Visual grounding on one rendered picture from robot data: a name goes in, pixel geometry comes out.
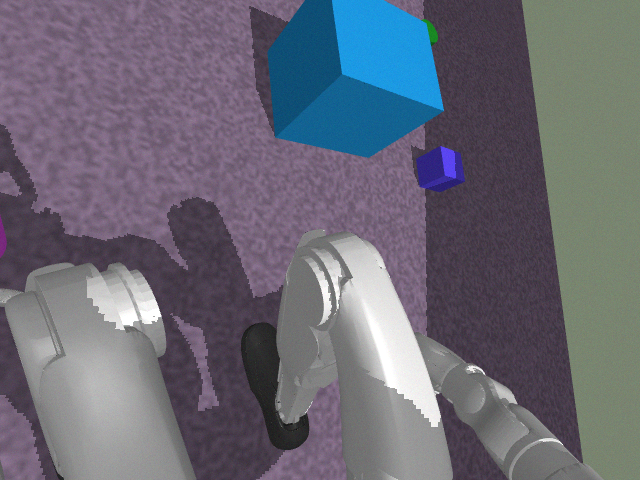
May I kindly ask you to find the left robot hand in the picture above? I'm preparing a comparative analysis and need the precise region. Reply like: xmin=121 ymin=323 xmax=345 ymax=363
xmin=0 ymin=288 xmax=25 ymax=307

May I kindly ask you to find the right robot arm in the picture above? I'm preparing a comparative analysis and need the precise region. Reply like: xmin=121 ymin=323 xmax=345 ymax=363
xmin=441 ymin=363 xmax=604 ymax=480

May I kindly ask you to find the right robot hand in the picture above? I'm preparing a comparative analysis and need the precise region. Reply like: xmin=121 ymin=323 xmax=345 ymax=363
xmin=414 ymin=332 xmax=466 ymax=396

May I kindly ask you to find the left robot foot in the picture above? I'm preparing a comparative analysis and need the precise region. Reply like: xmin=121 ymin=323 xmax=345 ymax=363
xmin=48 ymin=449 xmax=64 ymax=480

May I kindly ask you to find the right robot foot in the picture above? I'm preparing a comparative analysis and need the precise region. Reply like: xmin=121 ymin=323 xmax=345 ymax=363
xmin=241 ymin=322 xmax=309 ymax=450

